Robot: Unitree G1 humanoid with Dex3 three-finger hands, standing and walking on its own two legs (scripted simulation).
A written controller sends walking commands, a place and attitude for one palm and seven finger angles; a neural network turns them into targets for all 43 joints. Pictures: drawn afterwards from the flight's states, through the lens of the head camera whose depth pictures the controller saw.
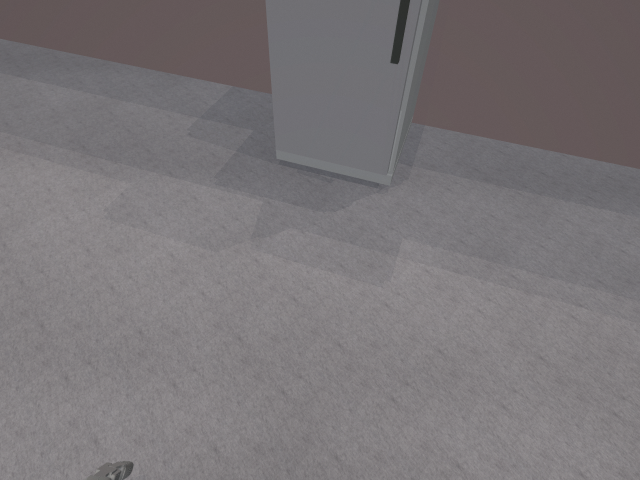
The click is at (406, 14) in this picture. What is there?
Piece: fridge door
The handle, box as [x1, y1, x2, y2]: [390, 0, 409, 63]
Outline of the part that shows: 409,0 400,0 390,62 397,63 399,59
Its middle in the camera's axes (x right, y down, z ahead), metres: +0.28 -0.82 +1.23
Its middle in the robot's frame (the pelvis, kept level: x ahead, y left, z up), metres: +1.50 -0.20 +0.12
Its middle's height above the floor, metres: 0.89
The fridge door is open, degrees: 0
